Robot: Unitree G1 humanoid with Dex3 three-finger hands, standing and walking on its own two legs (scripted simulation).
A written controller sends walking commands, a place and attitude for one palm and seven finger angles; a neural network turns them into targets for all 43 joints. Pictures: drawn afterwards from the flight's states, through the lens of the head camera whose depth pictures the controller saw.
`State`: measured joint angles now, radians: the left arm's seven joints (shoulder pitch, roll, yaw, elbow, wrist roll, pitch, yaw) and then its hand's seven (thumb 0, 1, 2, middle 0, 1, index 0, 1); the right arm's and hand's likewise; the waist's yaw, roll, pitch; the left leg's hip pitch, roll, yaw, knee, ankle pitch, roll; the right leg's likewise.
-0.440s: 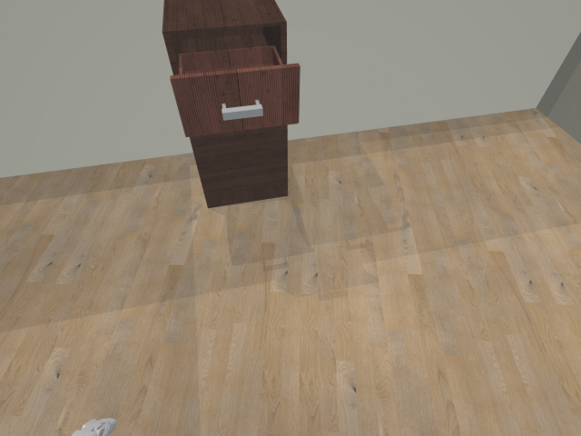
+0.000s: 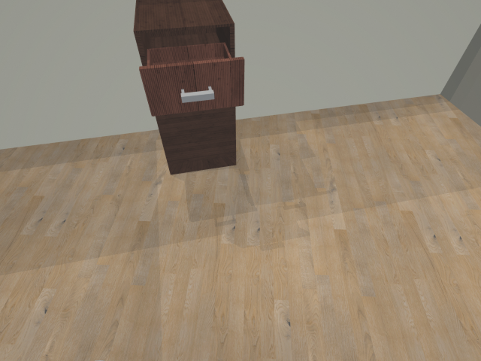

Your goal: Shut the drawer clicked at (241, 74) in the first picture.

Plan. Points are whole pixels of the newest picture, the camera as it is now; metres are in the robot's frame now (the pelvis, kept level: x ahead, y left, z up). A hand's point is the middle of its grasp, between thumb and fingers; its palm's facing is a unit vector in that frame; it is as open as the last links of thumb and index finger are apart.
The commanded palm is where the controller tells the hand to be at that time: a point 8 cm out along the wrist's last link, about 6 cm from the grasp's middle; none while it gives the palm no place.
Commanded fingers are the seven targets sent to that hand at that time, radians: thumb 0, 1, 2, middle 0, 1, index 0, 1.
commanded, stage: stand and wait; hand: left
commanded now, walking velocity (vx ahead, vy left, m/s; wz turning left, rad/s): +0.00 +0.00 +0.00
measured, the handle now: (197, 93) +0.94 +0.21 -0.07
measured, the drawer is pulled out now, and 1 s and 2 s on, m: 0.30 0.30 0.30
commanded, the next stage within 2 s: look at it before walking up in 0.38 s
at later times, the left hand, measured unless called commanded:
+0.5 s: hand out of the picture +0.07 +0.24 -0.15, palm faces -0.03 -0.94 -0.34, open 7.4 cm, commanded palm none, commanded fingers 0.00 0.90 0.90 -0.20 -0.30 -0.20 -0.30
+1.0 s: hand out of the picture +0.05 +0.25 -0.15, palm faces -0.03 -0.94 -0.33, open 7.4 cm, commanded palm none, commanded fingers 0.00 0.90 0.90 -0.20 -0.30 -0.20 -0.30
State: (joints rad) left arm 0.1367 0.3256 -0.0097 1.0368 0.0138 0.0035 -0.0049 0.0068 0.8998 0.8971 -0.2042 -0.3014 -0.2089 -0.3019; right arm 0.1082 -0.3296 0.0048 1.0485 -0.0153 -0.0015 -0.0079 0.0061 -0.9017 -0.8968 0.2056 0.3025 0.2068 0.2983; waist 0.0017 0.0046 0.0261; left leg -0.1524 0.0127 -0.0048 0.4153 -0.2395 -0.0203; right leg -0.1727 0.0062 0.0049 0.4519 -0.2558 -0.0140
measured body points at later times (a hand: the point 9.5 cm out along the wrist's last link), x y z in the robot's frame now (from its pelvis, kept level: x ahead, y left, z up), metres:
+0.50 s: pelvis -0.02 +0.00 +0.00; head -0.02 -0.01 +0.45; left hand +0.07 +0.29 -0.13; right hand +0.05 -0.30 -0.13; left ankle -0.01 +0.13 -0.74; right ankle -0.01 -0.11 -0.74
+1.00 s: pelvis -0.02 +0.00 +0.00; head -0.02 +0.00 +0.45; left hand +0.05 +0.30 -0.13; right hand +0.05 -0.29 -0.13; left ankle -0.01 +0.13 -0.74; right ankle -0.01 -0.11 -0.74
